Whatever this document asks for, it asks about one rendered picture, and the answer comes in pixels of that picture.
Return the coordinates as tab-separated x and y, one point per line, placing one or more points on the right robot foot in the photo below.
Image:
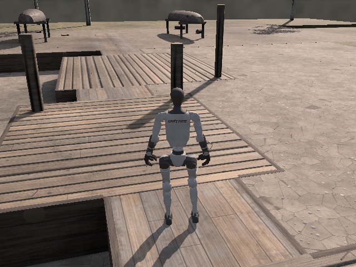
195	219

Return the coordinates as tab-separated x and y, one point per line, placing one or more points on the robot left upper arm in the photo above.
157	126

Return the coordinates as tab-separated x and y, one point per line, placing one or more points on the right robot hand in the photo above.
202	157

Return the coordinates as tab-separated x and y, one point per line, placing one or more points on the robot right upper arm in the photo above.
197	125

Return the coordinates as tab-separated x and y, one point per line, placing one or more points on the right robot forearm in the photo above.
204	147

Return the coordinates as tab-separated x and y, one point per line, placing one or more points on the right robot thigh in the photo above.
191	164

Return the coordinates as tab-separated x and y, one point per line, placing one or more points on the left robot hand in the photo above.
147	158

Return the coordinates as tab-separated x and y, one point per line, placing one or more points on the left robot forearm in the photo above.
150	147

